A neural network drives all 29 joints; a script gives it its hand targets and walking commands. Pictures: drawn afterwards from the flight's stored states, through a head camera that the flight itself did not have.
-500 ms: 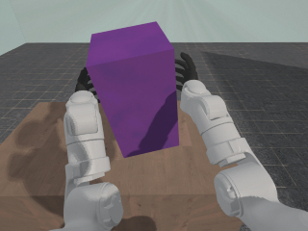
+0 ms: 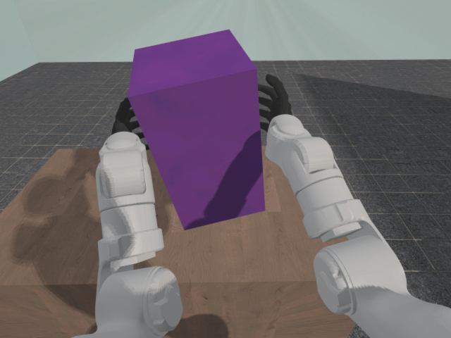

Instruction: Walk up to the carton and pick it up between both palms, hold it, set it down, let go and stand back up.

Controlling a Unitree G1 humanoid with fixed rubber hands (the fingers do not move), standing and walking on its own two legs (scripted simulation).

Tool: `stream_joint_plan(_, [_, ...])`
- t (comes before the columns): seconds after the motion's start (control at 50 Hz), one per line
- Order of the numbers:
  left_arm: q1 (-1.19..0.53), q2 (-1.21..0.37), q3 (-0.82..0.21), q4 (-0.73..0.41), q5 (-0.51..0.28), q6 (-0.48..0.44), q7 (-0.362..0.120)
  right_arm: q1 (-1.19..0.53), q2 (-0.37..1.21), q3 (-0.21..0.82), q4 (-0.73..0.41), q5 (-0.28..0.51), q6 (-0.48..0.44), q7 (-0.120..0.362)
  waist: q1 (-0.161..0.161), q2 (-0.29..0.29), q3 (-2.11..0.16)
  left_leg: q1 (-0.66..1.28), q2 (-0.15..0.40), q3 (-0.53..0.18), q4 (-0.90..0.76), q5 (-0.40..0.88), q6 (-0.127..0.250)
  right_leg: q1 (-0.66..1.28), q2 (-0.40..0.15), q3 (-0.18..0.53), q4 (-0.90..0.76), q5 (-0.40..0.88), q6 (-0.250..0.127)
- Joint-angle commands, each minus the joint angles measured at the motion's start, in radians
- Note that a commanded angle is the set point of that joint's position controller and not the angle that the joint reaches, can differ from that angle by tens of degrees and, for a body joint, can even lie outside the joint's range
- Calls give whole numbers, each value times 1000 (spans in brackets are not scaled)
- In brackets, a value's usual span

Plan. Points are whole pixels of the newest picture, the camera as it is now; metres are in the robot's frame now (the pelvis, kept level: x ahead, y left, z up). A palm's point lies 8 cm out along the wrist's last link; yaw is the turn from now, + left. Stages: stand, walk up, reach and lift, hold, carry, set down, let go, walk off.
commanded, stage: hold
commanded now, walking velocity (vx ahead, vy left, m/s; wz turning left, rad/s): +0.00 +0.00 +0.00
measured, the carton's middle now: (205, 136) +0.41 +0.00 +0.23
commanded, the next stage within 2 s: none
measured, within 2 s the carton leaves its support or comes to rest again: neither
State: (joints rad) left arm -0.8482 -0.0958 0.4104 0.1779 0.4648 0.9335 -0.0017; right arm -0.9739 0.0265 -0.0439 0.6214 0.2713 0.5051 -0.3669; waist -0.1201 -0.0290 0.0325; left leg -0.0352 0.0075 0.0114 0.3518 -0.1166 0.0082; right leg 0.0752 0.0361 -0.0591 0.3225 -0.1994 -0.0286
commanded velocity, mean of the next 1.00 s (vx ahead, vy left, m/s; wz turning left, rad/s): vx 0.00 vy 0.00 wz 0.00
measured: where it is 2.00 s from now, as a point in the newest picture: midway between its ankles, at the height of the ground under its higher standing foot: outside the picture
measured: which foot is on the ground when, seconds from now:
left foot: down 0.00-1.00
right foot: down 0.00-1.00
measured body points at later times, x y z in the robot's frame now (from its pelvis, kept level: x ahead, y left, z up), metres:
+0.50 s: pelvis +0.00 +0.00 +0.00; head -0.07 +0.01 +0.44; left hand +0.38 +0.13 +0.25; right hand +0.38 -0.12 +0.27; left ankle +0.06 +0.11 -0.74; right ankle +0.00 -0.09 -0.74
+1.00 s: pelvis +0.00 +0.00 +0.00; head -0.07 +0.01 +0.44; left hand +0.38 +0.13 +0.26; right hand +0.38 -0.12 +0.27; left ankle +0.06 +0.11 -0.74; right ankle +0.00 -0.09 -0.74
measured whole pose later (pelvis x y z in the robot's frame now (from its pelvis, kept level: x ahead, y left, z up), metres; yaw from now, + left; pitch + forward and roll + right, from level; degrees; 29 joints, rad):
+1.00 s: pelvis +0.00 +0.00 +0.00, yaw +0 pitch -12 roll -1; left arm -0.85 -0.10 0.41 0.19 0.47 0.93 -0.01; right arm -0.98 0.03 -0.04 0.62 0.28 0.51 -0.37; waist -0.12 -0.03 0.03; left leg -0.03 0.01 0.01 0.35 -0.12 0.01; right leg 0.08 0.04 -0.06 0.32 -0.20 -0.03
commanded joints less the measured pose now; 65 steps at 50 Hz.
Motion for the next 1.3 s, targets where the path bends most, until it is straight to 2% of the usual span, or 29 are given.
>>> stream_joint_plan(0.0, [-821,-461,-469,-109,-227,-101,-168,-773,525,279,-256,122,-54,138,-11,57,-472,196,-27,13,-18,97,-7,-28,22,-5,-51,152,104])
stream_joint_plan(0.04, [-815,-456,-449,-82,-218,-101,-173,-773,523,269,-241,114,-53,138,-4,49,-448,179,-27,16,-27,67,-2,-39,18,-5,-57,123,104])
stream_joint_plan(0.06, [-818,-456,-451,-81,-218,-103,-174,-768,522,262,-231,109,-53,138,-11,50,-445,181,-27,16,-28,64,-4,-43,17,-4,-58,124,104])
stream_joint_plan(0.1, [-830,-462,-461,-97,-223,-108,-173,-776,525,269,-238,119,-57,139,-10,65,-465,196,-27,13,-18,97,-10,-37,19,-5,-54,148,102])
stream_joint_plan(0.14, [-815,-453,-444,-79,-215,-104,-174,-779,526,277,-239,127,-55,136,-2,57,-449,189,-31,15,-15,104,-6,-26,18,-2,-56,163,107])
stream_joint_plan(0.2, [-812,-458,-452,-84,-215,-103,-178,-769,519,272,-234,129,-54,132,-11,65,-443,193,-30,13,-15,113,-13,-32,17,-3,-55,176,106])
stream_joint_plan(0.36, [-822,-452,-450,-110,-220,-107,-177,-772,538,297,-260,145,-49,127,-5,50,-462,204,-33,12,-6,137,-9,-22,19,-3,-52,203,112])
stream_joint_plan(0.7, [-806,-468,-496,-163,-234,-97,-176,-741,522,304,-300,150,-42,122,-23,81,-473,212,-28,6,-1,162,-25,-8,27,-9,-41,214,109])
stream_joint_plan(0.76, [-805,-462,-477,-132,-221,-95,-177,-745,514,283,-269,131,-39,129,-17,72,-431,178,-23,11,-23,112,-19,-19,28,-11,-46,156,104])
stream_joint_plan(0.78, [-810,-460,-471,-140,-220,-96,-177,-753,522,291,-274,134,-42,132,-5,66,-445,173,-23,13,-23,120,-14,-4,30,-12,-42,159,105])
stream_joint_plan(0.82, [-823,-460,-477,-144,-227,-100,-175,-759,525,288,-274,133,-44,133,-12,61,-460,181,-25,12,-20,124,-15,-4,28,-9,-42,170,106])
stream_joint_plan(0.9, [-820,-461,-470,-126,-223,-99,-173,-765,522,285,-265,132,-47,134,-9,64,-462,197,-23,12,-17,117,-13,-24,26,-10,-47,160,104])
stream_joint_plan(0.96, [-813,-449,-450,-113,-216,-100,-176,-764,529,288,-257,128,-48,133,0,44,-454,191,-28,17,-19,108,-5,-23,21,-5,-52,165,108])
stream_joint_plan(1.06, [-814,-461,-472,-131,-225,-101,-177,-755,520,291,-267,140,-50,129,-17,71,-473,214,-28,9,-3,153,-20,-14,24,-8,-47,207,107])
stream_joint_plan(1.14, [-817,-451,-454,-105,-214,-102,-183,-750,522,270,-239,119,-47,131,-15,54,-427,180,-30,16,-23,85,-11,-38,15,-5,-58,147,106])
stream_joint_plan(1.18, [-820,-454,-457,-108,-217,-103,-180,-766,526,276,-248,124,-50,133,-9,56,-443,186,-29,15,-18,103,-11,-29,17,-4,-54,161,105])
stream_joint_plan(1.28, [-819,-458,-469,-126,-220,-104,-176,-753,523,284,-252,134,-48,129,-19,69,-456,204,-29,9,-8,136,-18,-20,21,-7,-48,196,109])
